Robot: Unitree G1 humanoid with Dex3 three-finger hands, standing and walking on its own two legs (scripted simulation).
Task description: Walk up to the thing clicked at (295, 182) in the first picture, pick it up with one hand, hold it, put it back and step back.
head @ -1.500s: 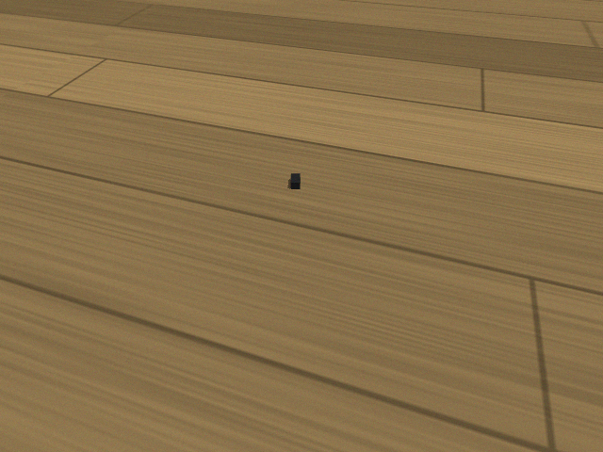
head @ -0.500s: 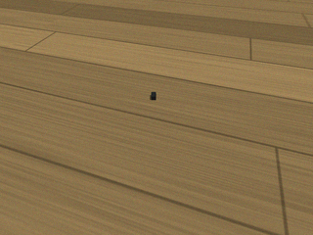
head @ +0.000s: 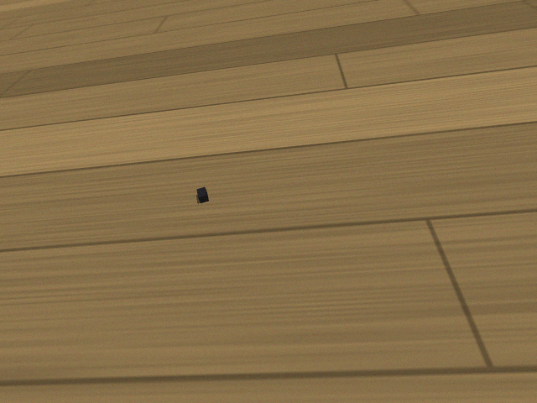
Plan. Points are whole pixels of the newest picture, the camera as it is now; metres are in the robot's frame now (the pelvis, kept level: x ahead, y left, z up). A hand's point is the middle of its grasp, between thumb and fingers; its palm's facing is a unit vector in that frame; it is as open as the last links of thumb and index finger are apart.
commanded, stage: walk up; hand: left
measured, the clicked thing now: (202, 195) +1.32 +0.49 -0.72
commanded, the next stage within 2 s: none
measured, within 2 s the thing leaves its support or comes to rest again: neither
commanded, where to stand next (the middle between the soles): +0.97 +0.78 m, yaw -73 degrees
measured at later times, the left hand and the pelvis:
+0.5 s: hand (107, 271) +0.46 +0.43 -0.13, palm faces -0.35 -0.75 -0.56, open 7.4 cm; pelvis +0.26 +0.15 +0.00, yaw -19 degrees
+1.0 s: hand (114, 196) +0.69 +0.47 -0.10, palm faces -0.42 -0.68 -0.60, open 7.4 cm; pelvis +0.48 +0.24 +0.00, yaw -32 degrees
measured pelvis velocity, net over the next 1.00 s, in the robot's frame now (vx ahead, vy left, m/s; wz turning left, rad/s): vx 0.48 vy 0.24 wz -0.56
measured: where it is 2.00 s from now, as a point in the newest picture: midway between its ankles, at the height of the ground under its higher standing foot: (169, 277)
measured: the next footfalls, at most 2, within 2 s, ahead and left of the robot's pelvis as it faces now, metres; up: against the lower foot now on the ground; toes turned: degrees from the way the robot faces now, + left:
left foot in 0.38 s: +0.42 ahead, +0.22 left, +0.00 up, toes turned -14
right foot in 0.78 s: +0.48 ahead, +0.04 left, +0.00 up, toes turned -36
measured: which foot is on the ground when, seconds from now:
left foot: up 0.00-0.36, down 0.38-0.80, up 0.82-1.00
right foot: down 0.00-0.40, up 0.42-0.76, down 0.78-1.00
